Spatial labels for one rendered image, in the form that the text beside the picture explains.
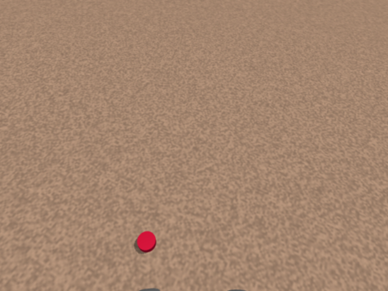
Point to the tin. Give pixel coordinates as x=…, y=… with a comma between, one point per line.
x=146, y=241

